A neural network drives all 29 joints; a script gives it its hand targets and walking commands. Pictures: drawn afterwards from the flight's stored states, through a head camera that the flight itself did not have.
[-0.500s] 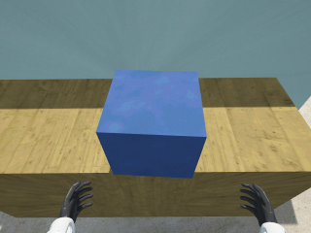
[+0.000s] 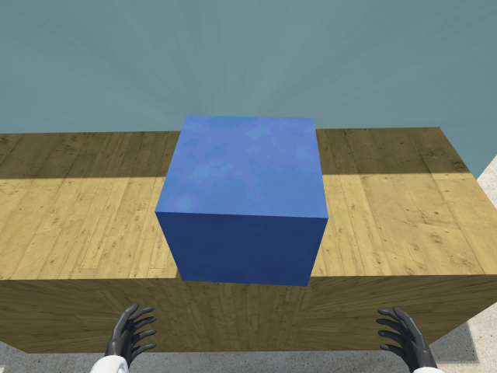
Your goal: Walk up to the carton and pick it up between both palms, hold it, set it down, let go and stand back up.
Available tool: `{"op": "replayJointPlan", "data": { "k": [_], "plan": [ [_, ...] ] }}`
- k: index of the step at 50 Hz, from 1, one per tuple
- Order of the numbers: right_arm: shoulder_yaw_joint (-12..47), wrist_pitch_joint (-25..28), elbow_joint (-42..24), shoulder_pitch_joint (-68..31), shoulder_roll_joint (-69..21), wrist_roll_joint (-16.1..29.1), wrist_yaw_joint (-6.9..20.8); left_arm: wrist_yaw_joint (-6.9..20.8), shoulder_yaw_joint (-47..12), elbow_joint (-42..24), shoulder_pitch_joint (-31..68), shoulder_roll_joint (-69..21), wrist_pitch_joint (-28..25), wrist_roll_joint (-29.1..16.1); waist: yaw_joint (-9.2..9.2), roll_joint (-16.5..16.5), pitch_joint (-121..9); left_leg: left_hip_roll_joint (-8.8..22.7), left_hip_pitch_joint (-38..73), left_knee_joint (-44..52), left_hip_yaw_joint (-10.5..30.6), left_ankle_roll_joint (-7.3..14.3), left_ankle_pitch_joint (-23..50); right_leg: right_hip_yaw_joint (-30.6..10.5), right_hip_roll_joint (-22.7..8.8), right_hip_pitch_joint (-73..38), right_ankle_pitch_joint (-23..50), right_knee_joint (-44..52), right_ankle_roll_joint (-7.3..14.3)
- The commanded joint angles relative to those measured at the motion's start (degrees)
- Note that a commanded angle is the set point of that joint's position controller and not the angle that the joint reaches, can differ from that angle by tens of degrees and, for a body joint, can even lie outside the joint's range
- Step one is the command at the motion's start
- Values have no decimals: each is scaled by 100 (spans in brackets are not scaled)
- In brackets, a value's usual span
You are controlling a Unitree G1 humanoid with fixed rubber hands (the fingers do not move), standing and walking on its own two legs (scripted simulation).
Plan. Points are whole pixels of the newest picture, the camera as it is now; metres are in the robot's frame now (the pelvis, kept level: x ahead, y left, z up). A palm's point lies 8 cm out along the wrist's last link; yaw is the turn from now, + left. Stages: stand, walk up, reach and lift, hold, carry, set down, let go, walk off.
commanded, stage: let go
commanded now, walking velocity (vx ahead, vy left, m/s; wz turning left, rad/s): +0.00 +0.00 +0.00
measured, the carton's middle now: (246, 200) +0.45 +0.01 -0.02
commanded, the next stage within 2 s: stand in 0.26 s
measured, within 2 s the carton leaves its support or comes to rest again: neither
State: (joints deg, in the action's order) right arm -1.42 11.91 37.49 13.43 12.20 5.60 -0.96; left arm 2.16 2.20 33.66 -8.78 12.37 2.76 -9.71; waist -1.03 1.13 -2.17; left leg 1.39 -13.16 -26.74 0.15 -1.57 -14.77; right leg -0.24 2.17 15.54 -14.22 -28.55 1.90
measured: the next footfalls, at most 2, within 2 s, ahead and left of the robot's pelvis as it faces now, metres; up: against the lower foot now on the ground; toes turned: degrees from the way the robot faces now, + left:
none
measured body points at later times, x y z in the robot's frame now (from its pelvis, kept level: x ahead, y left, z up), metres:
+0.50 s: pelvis +0.00 +0.00 +0.00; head +0.01 +0.01 +0.45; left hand +0.19 +0.26 -0.07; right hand +0.12 -0.25 -0.11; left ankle -0.01 +0.14 -0.74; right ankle +0.01 -0.09 -0.74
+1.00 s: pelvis +0.00 +0.00 +0.00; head +0.00 +0.01 +0.45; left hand +0.19 +0.28 -0.07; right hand +0.11 -0.25 -0.12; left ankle -0.01 +0.14 -0.74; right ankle +0.01 -0.09 -0.74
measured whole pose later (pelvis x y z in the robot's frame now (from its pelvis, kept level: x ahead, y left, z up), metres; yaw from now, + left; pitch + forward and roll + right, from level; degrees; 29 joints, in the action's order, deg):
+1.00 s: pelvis +0.00 +0.00 +0.00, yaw +0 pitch +1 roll +0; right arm -1.4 3.4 48.0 12.5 12.4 -1.0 -0.3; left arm 1.0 2.2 35.1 -9.0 19.1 -0.5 -4.7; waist -1.0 1.0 -0.9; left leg 1.4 -13.1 -27.8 0.2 -1.6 -15.4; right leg -0.2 2.2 15.0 -14.2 -28.5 1.9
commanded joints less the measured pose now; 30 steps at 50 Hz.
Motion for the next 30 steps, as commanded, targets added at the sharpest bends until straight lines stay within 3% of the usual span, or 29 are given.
{"op": "replayJointPlan", "data": {
  "k": [1, 3, 4, 5, 6, 8, 9, 12, 13, 15, 16, 17, 18, 19, 20, 21, 23, 24, 25, 26, 28, 29, 30],
  "plan": [
    [64, 23, -713, -686, 295, -434, 165, -240, 159, -884, 345, 690, 80, 893, 447, -216, 169, -171, 676, 655, -485, -49, 892, 159, -81, -818, 570, 746, -1],
    [113, -35, -610, -759, 284, -404, 196, -236, 101, -719, 526, 747, 133, 882, 437, -217, 260, -168, 660, 655, -489, -55, 821, 200, -86, -737, 467, 732, -12],
    [64, 23, -703, -555, 292, -400, 166, -256, 170, -1032, 370, 762, 74, 886, 452, -223, 96, -179, 760, 597, -500, -58, 1088, 143, -115, -884, 825, 695, -28],
    [157, 81, -989, -599, 215, -356, 134, -217, 165, -1042, 419, 831, 44, 764, 424, -24, -94, -229, 715, 505, -501, -29, 1056, 73, -162, -939, 873, 700, -75],
    [79, 90, -809, -553, 182, -402, 129, -213, 164, -1064, 308, 825, 55, 847, 342, -97, 108, -223, 724, 519, -482, -14, 1027, 62, -195, -862, 1000, 706, -81],
    [-29, 86, -378, -632, 365, -479, 196, -282, 126, -886, 322, 620, 129, 1022, 377, -260, 228, -180, 742, 581, -462, -66, 1027, 167, -119, -733, 879, 729, -42],
    [112, 113, -640, -666, 286, -443, 194, -259, 178, -992, 348, 730, 78, 941, 396, -131, 17, -219, 771, 533, -491, -38, 1195, 132, -100, -934, 1034, 686, -78],
    [-4, 96, -470, -608, 276, -474, 189, -280, 156, -1003, 333, 705, 117, 967, 363, -246, 99, -207, 814, 556, -507, -45, 1087, 152, -141, -813, 909, 722, -31],
    [-432, -305, 72, -85, 1775, -984, 16, -355, 587, -329, 14, 1647, -241, 1244, 295, -109, -981, 340, 573, -42, 315, 178, 1602, -457, -567, -882, 1584, 50, 37],
    [-439, -590, 2, -400, 1749, -1012, -84, -269, 456, -85, 106, 1516, -365, 1304, 167, -91, -607, 437, 348, 13, 329, 214, 1016, -480, -613, -664, 1078, 324, -13],
    [-415, -631, -69, -286, 1728, -996, -57, -254, 407, -85, 245, 1427, -396, 1353, 158, -338, -428, 388, 151, -66, 316, 194, 704, -606, -690, -544, 975, 396, 1],
    [-371, -693, 32, -316, 1596, -976, -60, -252, 429, -9, 135, 1422, -430, 1358, 193, 57, -506, 406, 108, 121, 416, 215, 475, -543, -644, -668, 728, 408, -9],
    [-306, -716, 8, -203, 1566, -988, -56, -237, 426, 51, 203, 1586, -460, 1415, 105, 17, -498, 407, 49, 185, 371, 247, 377, -550, -636, -641, 595, 367, -13],
    [-352, -736, 71, -237, 1797, -992, -42, -220, 331, 7, 221, 1471, -481, 1385, 167, 36, -171, 402, -222, 239, 418, 282, 252, -534, -633, -655, 495, 405, 21],
    [-391, -721, 95, -420, 1787, -936, -16, -245, 314, 5, 290, 1392, -493, 1401, 158, -297, -316, 377, -160, 198, 361, 328, 178, -676, -741, -655, 723, 472, 55],
    [-350, -733, 152, -345, 1773, -925, -32, -214, 281, 44, 289, 1453, -528, 1397, 138, -75, -463, 401, -33, 198, 393, 314, 273, -641, -681, -688, 688, 435, 81],
    [-408, -750, 238, -299, 1810, -914, 7, -196, 303, 67, 350, 1506, -580, 1351, 114, -83, -655, 430, 179, 188, 375, 359, 584, -705, -766, -694, 882, 450, 99],
    [-388, -773, 299, -406, 1836, -889, 11, -200, 312, 26, 307, 1568, -588, 1355, 95, 70, -378, 412, 28, 198, 436, 331, 635, -627, -717, -591, 929, 420, 52],
    [-403, -793, 321, -328, 1904, -896, 29, -216, 272, 107, 176, 1586, -607, 1302, 132, -245, -403, 428, -52, 206, 468, 383, 626, -653, -719, -702, 858, 466, 53],
    [-442, -788, 337, -421, 1894, -928, 45, -245, 263, 150, 266, 1641, -594, 1347, 33, -143, -315, 420, -22, 207, 488, 330, 535, -609, -751, -684, 758, 440, 77],
    [-400, -841, 356, -470, 1833, -871, 49, -228, 315, 98, 73, 1816, -602, 1338, 130, -365, -560, 402, -94, 209, 396, 309, 542, -673, -772, -947, 927, 432, 61],
    [-369, -815, 401, -520, 1752, -854, 76, -231, 253, 192, 133, 1724, -633, 1281, 116, -191, -718, 410, 76, 260, 464, 311, 654, -689, -742, -918, 1010, 397, 61],
    [-381, -816, 434, -429, 1850, -872, 61, -201, 270, 163, 93, 1847, -639, 1308, 50, -229, -495, 418, -37, 267, 455, 355, 685, -632, -773, -857, 893, 433, 71]
  ]
}}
